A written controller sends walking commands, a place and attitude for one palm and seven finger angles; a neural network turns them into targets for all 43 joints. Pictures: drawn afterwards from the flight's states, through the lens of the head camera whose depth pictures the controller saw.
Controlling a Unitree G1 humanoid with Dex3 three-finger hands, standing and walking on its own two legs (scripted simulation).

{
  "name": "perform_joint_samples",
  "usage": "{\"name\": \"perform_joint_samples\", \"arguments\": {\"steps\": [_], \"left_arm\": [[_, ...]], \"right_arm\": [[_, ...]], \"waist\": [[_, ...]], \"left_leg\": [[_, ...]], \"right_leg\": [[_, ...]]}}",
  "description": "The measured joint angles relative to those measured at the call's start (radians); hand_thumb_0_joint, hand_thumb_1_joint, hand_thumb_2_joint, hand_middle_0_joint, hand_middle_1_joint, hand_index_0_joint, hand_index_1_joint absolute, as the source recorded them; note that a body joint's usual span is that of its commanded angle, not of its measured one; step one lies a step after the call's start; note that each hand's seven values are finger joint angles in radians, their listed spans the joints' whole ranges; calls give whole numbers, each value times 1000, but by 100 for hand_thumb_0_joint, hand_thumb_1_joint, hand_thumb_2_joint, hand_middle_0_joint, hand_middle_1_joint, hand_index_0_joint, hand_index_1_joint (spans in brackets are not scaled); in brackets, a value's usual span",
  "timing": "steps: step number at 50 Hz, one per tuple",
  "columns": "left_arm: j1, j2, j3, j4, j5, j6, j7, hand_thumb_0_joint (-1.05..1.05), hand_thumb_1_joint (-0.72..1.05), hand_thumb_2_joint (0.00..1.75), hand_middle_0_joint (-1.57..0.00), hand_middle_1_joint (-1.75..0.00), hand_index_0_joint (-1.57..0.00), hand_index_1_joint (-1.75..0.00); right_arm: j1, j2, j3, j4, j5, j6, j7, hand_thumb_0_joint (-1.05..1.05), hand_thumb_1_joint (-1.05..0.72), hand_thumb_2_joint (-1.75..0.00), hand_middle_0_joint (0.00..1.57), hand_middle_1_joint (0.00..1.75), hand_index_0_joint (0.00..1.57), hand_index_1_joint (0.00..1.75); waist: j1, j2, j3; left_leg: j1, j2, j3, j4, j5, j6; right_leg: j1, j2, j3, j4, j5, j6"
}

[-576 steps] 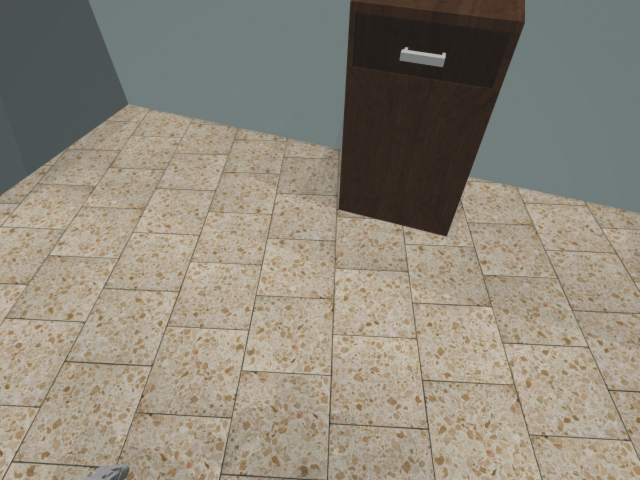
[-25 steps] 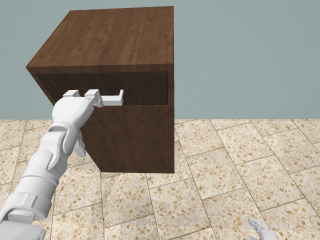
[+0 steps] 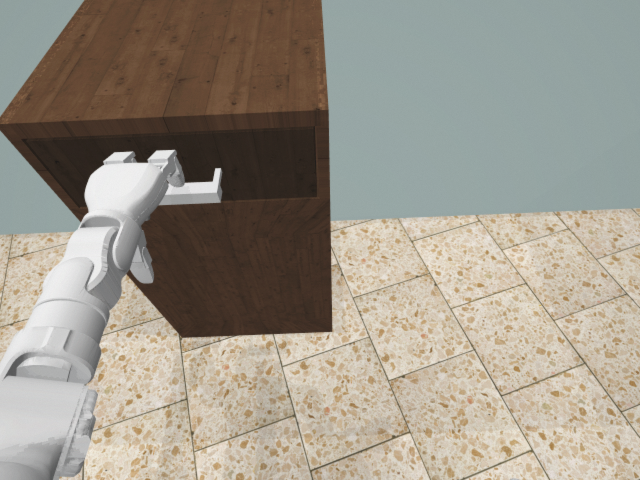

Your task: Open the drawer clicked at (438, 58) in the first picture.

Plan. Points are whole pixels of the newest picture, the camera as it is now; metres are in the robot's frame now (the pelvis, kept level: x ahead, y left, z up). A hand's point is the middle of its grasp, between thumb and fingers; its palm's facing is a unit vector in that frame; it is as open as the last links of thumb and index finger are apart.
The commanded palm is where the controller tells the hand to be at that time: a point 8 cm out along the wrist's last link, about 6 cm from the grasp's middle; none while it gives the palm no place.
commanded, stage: move the hooked fingers above the handle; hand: left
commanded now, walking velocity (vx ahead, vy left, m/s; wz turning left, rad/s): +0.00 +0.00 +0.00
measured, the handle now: (182, 184) +0.56 +0.27 -0.01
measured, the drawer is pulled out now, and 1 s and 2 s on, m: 0.00 0.00 0.00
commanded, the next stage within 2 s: lower the fingers behind the handle in 1.22 s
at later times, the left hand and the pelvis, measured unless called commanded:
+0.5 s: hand (171, 181) +0.51 +0.25 +0.05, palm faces -0.07 -0.01 -1.00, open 13.8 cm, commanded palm +0.50 +0.26 +0.11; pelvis +0.01 +0.01 -0.01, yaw -1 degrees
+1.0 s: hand (165, 183) +0.50 +0.26 +0.05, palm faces -0.07 -0.01 -1.00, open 13.8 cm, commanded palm +0.49 +0.26 +0.11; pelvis +0.01 +0.01 -0.01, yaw -1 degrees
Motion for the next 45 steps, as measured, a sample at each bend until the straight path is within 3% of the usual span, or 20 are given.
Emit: {"name": "perform_joint_samples", "arguments": {"steps": [10,25,37,45], "left_arm": [[-131,28,12,155,31,-22,47,0,-48,30,-32,-120,-32,-120],[-261,75,45,285,54,-21,51,0,-48,30,-32,-120,-32,-120],[-257,97,75,309,57,-10,59,0,-48,30,-33,-121,-33,-120],[-264,102,41,305,50,-31,44,0,-48,30,-32,-120,-32,-120]], "right_arm": [[29,-6,1,8,-9,4,3,0,-90,-90,20,29,20,30],[109,-15,-3,38,-27,16,9,0,-90,-90,20,29,20,30],[99,-9,12,33,-26,30,12,0,-90,-90,20,29,20,30],[89,-11,6,25,-24,16,2,0,-90,-89,20,29,20,30]], "waist": [[-41,-7,-13],[-103,1,-33],[-112,8,-39],[-99,5,-36]], "left_leg": [[-89,2,-1,55,-21,5],[-187,14,9,106,-51,11],[-200,20,16,111,-50,11],[-201,17,3,114,-48,9]], "right_leg": [[-80,1,-1,35,-10,4],[-171,12,9,59,-20,12],[-185,19,16,59,-13,11],[-180,16,4,58,-13,10]]}}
